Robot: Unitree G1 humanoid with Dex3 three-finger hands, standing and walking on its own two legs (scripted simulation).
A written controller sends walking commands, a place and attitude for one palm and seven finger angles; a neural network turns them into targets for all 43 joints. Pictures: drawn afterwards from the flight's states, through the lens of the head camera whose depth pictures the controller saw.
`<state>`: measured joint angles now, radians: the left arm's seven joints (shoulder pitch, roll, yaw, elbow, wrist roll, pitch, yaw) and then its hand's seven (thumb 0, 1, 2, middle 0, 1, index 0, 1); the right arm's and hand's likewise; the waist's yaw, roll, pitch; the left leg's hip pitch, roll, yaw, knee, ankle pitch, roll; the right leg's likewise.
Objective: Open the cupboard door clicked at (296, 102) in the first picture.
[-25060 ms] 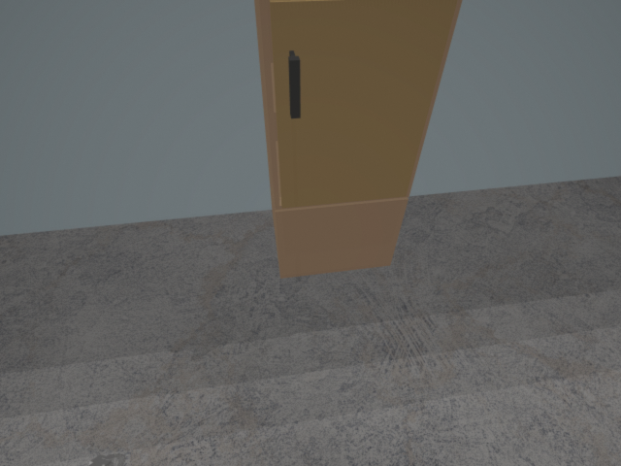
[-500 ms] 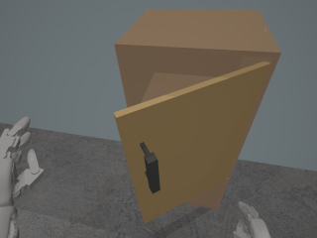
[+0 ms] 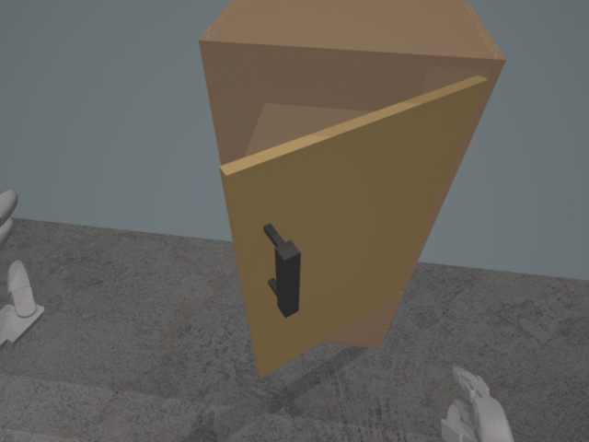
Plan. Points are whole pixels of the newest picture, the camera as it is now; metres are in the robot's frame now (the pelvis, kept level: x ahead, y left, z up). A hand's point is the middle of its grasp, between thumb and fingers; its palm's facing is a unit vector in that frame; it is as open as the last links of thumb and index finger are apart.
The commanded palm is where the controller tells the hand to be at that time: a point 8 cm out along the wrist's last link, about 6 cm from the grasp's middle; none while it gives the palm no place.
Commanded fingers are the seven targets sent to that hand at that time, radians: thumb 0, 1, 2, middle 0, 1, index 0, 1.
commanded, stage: step back with the hand held close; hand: left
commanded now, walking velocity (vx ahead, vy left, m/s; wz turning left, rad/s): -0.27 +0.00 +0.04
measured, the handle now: (280, 271) +0.33 +0.05 +0.07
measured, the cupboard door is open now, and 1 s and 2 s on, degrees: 40 40 40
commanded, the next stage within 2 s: stop stepping back and stand still in 0.66 s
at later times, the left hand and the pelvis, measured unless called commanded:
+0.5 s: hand out of the picture +0.12 +0.29 +0.19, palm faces +0.52 -0.72 -0.45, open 7.4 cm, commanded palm +0.06 +0.31 +0.18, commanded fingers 0.00 0.90 0.90 -0.20 -0.30 -0.20 -0.30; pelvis -0.07 +0.00 +0.00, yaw +1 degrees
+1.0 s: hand out of the picture +0.04 +0.23 +0.16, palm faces +0.37 -0.79 -0.48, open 7.4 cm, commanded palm -0.03 +0.27 +0.18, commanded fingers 0.00 0.90 0.90 -0.20 -0.30 -0.20 -0.30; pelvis -0.18 -0.03 +0.00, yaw -2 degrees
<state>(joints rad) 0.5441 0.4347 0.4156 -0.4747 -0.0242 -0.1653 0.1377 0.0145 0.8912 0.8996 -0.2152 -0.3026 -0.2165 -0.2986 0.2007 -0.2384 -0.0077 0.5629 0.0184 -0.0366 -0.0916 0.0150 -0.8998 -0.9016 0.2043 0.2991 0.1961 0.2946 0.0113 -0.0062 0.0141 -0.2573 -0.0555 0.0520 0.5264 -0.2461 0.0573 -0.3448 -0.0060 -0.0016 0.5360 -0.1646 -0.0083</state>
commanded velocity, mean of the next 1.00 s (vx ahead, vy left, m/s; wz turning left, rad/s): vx -0.21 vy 0.02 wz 0.01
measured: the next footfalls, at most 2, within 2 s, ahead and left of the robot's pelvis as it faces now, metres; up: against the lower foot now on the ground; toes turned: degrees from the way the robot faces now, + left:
right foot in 0.64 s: -0.22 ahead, -0.14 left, +0.00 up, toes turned -1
left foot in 0.82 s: -0.03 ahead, +0.06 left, +0.00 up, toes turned -2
